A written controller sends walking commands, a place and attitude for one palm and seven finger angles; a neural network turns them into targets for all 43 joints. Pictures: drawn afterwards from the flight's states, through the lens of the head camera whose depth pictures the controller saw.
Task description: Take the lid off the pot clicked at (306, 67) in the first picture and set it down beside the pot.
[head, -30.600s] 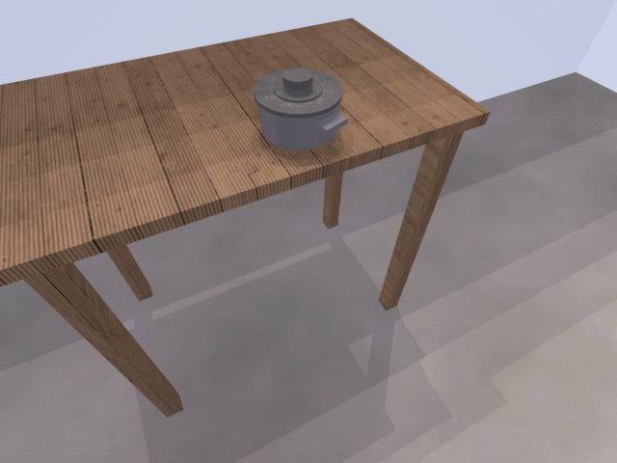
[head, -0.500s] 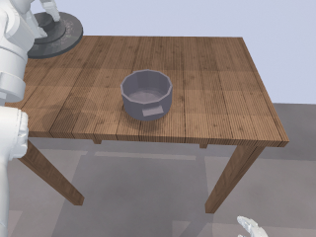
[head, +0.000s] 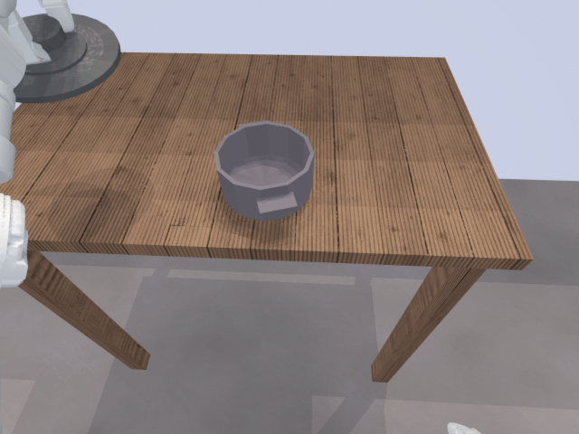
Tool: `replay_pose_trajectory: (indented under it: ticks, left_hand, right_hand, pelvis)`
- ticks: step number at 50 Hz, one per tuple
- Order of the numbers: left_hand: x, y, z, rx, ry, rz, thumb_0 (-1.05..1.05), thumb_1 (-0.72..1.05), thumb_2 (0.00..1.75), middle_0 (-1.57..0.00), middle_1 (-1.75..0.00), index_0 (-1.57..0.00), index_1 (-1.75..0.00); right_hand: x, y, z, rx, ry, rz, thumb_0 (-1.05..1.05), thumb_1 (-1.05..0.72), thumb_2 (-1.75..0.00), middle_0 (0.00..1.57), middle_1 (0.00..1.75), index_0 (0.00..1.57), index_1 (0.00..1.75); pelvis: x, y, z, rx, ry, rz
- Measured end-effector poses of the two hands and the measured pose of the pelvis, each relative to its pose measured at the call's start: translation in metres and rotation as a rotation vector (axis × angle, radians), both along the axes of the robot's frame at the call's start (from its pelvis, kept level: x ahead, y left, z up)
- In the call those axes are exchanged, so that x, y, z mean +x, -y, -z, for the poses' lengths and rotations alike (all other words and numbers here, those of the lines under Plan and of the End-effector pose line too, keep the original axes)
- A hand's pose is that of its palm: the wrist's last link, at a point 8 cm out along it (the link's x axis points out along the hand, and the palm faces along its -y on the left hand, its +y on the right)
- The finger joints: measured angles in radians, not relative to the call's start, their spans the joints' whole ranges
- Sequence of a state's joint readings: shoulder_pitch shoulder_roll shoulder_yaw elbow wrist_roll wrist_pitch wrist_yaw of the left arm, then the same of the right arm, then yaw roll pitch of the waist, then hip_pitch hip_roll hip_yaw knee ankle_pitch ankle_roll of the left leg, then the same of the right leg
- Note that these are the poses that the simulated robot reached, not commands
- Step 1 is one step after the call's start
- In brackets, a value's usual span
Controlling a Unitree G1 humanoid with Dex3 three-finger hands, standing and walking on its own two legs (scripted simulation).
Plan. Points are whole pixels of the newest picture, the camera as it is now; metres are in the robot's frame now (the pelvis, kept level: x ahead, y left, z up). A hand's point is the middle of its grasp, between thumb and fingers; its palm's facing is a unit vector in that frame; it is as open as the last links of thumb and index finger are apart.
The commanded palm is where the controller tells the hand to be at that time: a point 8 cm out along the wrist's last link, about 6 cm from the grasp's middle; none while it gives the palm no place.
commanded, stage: lower the lid onto the table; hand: left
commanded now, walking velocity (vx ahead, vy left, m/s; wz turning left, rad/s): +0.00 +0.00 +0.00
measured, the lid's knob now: (37, 34) +0.50 +0.28 +0.29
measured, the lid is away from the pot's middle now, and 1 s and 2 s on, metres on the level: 0.25 0.24 0.23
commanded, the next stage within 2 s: none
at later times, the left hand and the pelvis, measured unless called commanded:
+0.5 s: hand (33, 68) +0.45 +0.27 +0.28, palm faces -0.16 -0.09 -0.98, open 8.4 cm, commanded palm +0.43 +0.26 +0.34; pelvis +0.00 -0.01 +0.00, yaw +0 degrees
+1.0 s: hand (60, 98) +0.45 +0.27 +0.24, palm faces -0.25 -0.08 -0.96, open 8.4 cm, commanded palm +0.45 +0.26 +0.30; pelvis -0.01 +0.00 +0.00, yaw +0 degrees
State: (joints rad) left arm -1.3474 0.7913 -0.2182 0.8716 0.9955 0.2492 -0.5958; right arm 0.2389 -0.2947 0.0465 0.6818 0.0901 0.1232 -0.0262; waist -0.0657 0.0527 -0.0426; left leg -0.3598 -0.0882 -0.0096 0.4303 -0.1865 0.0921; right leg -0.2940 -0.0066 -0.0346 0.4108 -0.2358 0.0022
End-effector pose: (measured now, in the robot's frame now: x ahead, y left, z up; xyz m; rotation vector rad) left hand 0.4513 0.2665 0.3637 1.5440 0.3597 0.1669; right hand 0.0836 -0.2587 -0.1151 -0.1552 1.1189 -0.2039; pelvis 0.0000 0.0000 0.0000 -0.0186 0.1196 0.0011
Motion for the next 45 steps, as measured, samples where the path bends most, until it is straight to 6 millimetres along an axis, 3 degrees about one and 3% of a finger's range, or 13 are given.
replay_pose_trajectory:
  ticks: [12, 22, 33, 45]
  left_hand:
    - [0.001, 0.013, 0.011, -0.043, -0.018, -0.02, -0.02, 0.06, 1.08, -0.75, -0.79, -0.67, -0.76]
    - [-0.008, 0.0, 0.027, -0.066, -0.046, -0.049, -0.03, 0.06, 1.08, -0.75, -0.78, -0.67, -0.76]
    - [-0.019, -0.003, 0.043, -0.025, -0.063, -0.028, -0.02, 0.06, 1.08, -0.75, -0.78, -0.67, -0.76]
    - [-0.009, 0.001, 0.059, -0.06, -0.103, 0.001, -0.03, 0.06, 1.08, -0.75, -0.78, -0.67, -0.76]
  right_hand:
    - [0.018, -0.004, 0.001, 0.032, 0.057, -0.015, 0.01, -0.91, -0.9, 0.2, 0.3, 0.2, 0.3]
    - [0.03, -0.001, -0.008, 0.017, 0.105, -0.028, 0.01, -0.91, -0.9, 0.2, 0.3, 0.2, 0.3]
    - [0.026, 0.004, -0.007, -0.002, 0.087, -0.041, 0.01, -0.91, -0.9, 0.2, 0.3, 0.2, 0.3]
    - [0.01, -0.001, -0.003, 0.005, 0.063, -0.01, 0.01, -0.91, -0.9, 0.2, 0.3, 0.2, 0.3]
  pelvis:
    - [0.002, 0.001, 0.0, 0.004, 0.006, 0.009]
    - [-0.001, 0.006, 0.001, 0.005, 0.024, 0.008]
    - [-0.005, 0.006, 0.001, 0.0, 0.036, -0.009]
    - [-0.008, 0.005, 0.002, -0.001, 0.03, 0.001]
